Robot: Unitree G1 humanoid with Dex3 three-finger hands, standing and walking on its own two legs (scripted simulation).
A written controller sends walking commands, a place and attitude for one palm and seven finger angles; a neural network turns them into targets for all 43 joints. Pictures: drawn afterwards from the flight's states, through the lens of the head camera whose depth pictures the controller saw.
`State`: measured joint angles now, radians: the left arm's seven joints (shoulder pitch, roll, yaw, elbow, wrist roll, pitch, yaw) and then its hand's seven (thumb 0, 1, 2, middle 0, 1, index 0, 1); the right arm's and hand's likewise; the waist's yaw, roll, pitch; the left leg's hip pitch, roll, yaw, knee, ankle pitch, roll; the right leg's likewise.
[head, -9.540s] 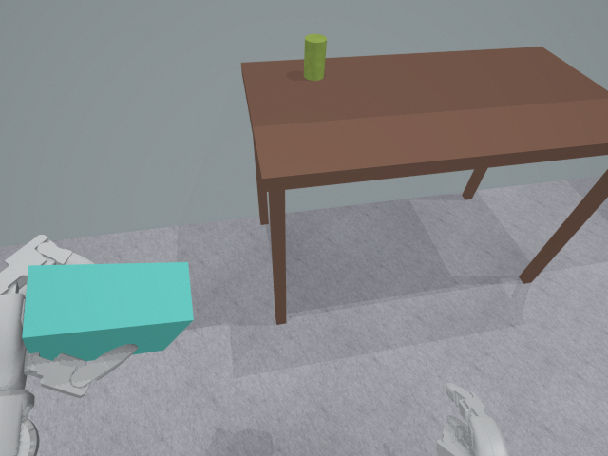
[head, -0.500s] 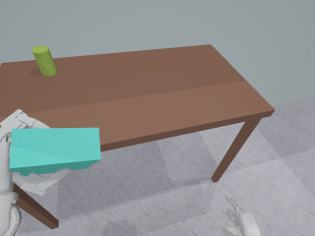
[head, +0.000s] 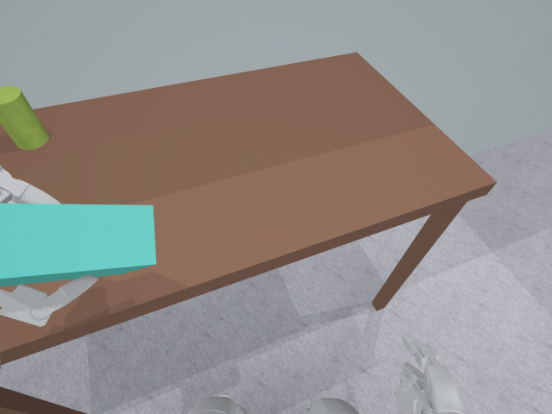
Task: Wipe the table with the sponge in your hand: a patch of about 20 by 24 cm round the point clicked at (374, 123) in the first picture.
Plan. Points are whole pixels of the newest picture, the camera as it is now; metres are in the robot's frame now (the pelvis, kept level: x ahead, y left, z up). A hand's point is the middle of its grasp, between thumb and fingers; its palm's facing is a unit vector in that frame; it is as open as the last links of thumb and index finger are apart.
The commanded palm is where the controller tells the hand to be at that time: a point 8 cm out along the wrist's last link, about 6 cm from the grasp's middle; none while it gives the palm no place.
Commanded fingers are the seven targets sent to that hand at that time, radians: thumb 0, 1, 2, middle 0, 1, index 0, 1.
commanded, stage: shuffle to correct the standing spot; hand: left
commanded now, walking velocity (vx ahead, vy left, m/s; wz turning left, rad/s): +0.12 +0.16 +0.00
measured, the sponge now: (93, 246) +0.25 +0.22 +0.17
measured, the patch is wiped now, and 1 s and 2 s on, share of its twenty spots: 0.00 0.00 0.00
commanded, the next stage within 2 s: come to a stop and stand still in 0.34 s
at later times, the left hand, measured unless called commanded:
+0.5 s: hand (17, 203) +0.27 +0.29 +0.19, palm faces +0.39 -0.82 -0.42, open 10.2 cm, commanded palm +0.21 +0.34 +0.20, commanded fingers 0.00 0.10 1.30 -1.20 -1.60 -1.20 -1.60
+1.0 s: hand out of the picture +0.28 +0.36 +0.20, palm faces +0.45 -0.80 -0.40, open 10.2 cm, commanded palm +0.20 +0.35 +0.20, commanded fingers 0.00 0.10 1.30 -1.20 -1.60 -1.20 -1.60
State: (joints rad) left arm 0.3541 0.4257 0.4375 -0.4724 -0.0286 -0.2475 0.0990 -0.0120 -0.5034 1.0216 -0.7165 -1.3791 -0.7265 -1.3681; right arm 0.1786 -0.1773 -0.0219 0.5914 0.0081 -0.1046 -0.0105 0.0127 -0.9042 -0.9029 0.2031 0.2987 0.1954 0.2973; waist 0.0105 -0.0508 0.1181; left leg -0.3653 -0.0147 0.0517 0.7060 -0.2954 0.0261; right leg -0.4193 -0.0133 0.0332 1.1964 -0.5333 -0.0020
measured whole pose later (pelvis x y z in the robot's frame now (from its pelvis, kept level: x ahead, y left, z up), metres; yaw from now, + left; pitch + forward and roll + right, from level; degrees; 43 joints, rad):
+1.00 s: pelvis +0.03 +0.07 +0.02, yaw -1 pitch -1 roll -1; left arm 0.19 0.46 0.42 -0.25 -0.04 -0.20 0.07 -0.01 -0.50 1.02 -0.72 -1.38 -0.73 -1.37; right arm 0.23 -0.20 0.03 0.63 0.01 -0.14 -0.03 0.01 -0.90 -0.90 0.21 0.30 0.20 0.30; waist 0.06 -0.02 0.06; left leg -0.28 0.04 0.00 0.52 -0.22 0.00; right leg -0.25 0.07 -0.10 0.45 -0.18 -0.08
